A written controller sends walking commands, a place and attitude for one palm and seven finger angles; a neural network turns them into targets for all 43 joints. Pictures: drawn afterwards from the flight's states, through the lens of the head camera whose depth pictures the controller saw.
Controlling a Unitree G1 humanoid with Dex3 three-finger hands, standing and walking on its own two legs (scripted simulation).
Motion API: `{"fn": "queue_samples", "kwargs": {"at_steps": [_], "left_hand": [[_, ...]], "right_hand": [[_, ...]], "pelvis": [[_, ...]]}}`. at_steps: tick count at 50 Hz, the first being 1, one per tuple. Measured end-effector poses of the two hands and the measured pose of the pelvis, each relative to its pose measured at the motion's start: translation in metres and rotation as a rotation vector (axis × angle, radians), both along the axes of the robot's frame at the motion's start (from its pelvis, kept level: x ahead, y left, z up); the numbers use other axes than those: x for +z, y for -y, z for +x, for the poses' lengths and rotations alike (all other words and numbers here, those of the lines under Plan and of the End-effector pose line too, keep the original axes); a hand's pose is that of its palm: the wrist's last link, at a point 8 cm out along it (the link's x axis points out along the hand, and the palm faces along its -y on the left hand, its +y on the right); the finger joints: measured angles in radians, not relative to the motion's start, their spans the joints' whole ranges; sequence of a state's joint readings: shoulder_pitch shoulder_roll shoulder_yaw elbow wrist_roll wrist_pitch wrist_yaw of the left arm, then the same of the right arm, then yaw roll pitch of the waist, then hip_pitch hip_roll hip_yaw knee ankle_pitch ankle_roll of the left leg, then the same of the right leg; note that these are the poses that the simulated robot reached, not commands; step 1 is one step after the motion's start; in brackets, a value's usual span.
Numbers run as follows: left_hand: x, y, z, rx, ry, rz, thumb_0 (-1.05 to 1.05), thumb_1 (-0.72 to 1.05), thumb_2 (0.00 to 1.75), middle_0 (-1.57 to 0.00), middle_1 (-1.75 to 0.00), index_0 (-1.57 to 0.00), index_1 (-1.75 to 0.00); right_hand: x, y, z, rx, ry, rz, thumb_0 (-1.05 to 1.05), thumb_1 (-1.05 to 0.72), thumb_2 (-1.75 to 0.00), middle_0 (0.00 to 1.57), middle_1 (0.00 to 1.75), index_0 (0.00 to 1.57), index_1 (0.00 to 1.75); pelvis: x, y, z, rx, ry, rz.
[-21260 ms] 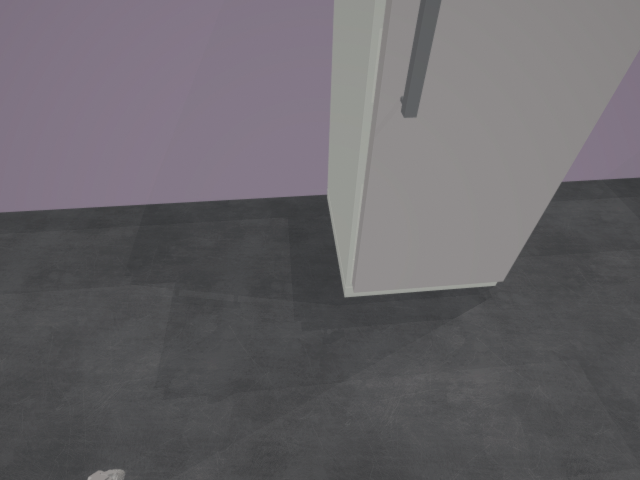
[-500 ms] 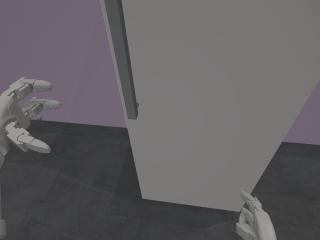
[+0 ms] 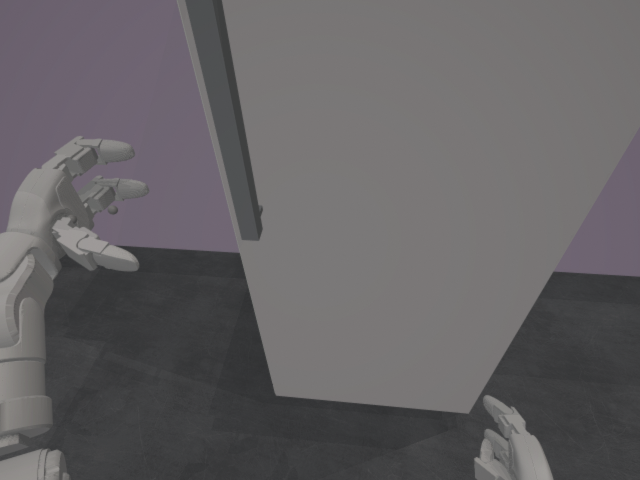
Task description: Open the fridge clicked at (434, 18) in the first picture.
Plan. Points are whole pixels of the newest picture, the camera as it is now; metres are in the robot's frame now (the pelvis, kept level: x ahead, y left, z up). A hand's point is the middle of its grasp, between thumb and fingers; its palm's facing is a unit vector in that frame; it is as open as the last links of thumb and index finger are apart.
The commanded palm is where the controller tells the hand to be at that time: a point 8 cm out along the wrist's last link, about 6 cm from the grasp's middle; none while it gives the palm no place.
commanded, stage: move the hooked fingers beside the handle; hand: left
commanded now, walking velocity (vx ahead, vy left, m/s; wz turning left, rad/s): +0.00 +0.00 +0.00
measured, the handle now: (233, 107) +0.49 +0.15 +0.26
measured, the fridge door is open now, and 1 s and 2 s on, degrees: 0 0 0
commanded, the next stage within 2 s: feel for the door with the fingertips in 1.86 s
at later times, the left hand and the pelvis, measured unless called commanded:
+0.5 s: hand (153, 184) +0.38 +0.23 +0.21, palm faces +0.01 -1.00 -0.03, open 14.0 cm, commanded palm +0.36 +0.28 +0.22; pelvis +0.00 +0.00 +0.00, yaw +0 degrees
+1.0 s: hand (171, 165) +0.42 +0.22 +0.21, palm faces -0.01 -1.00 +0.00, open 14.0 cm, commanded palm +0.40 +0.27 +0.21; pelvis +0.00 +0.00 +0.00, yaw -1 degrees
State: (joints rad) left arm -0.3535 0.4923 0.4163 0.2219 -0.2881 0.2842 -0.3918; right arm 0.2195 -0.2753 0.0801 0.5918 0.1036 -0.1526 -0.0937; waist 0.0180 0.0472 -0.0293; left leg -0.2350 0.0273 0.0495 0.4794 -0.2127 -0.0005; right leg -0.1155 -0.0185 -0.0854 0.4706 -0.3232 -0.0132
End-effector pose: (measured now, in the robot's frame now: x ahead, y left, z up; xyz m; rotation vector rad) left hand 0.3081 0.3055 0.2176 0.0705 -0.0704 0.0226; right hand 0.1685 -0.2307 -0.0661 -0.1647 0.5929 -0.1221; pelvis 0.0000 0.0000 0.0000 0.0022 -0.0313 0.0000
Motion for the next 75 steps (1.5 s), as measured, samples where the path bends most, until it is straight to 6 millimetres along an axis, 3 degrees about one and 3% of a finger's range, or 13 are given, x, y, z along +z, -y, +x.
{"fn": "queue_samples", "kwargs": {"at_steps": [15,34,53,65,75], "left_hand": [[-0.003,0.016,0.034,-0.007,-0.027,-0.027,-0.02,-0.50,0.30,-0.30,-1.20,-0.30,-1.20],[-0.004,0.024,0.065,-0.010,-0.031,-0.047,-0.02,-0.50,0.30,-0.30,-1.20,-0.30,-1.20],[-0.005,0.033,0.095,-0.024,-0.047,-0.081,-0.02,-0.50,0.30,-0.30,-1.20,-0.30,-1.20],[-0.007,0.034,0.105,-0.035,-0.034,-0.073,-0.02,-0.50,0.30,-0.30,-1.20,-0.30,-1.20],[-0.011,0.040,0.105,-0.029,-0.042,-0.074,-0.02,-0.50,0.30,-0.30,-1.20,-0.30,-1.20]], "right_hand": [[-0.006,0.008,-0.009,-0.032,-0.057,-0.024,0.01,-0.91,-0.90,0.20,0.30,0.20,0.30],[-0.017,0.026,-0.043,-0.107,-0.160,-0.039,0.01,-0.91,-0.90,0.20,0.30,0.20,0.30],[-0.024,0.030,-0.071,-0.151,-0.236,-0.051,0.01,-0.91,-0.90,0.20,0.30,0.20,0.30],[-0.029,0.030,-0.096,-0.180,-0.307,-0.063,0.01,-0.91,-0.90,0.20,0.30,0.20,0.30],[-0.028,0.024,-0.092,-0.176,-0.291,-0.047,0.01,-0.91,-0.90,0.20,0.30,0.20,0.30]], "pelvis": [[0.001,0.002,-0.001,0.004,-0.009,-0.001],[0.001,0.003,0.002,-0.011,-0.028,-0.001],[0.000,-0.001,-0.001,-0.019,-0.050,-0.005],[0.000,-0.006,-0.002,-0.024,-0.063,-0.008],[0.001,-0.008,-0.001,-0.030,-0.061,-0.007]]}}
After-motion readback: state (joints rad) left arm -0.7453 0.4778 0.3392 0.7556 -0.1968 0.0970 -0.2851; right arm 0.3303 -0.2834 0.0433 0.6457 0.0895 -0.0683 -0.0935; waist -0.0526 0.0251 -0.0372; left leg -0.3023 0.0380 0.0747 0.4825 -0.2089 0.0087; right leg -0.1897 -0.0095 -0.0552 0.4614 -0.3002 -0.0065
